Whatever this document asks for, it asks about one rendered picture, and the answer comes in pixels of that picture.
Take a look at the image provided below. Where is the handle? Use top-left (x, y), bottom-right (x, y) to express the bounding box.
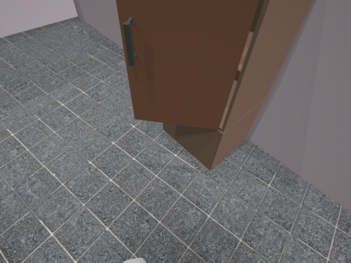
top-left (123, 17), bottom-right (137, 66)

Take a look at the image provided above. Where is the cupboard door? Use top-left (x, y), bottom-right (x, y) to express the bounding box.
top-left (116, 0), bottom-right (259, 130)

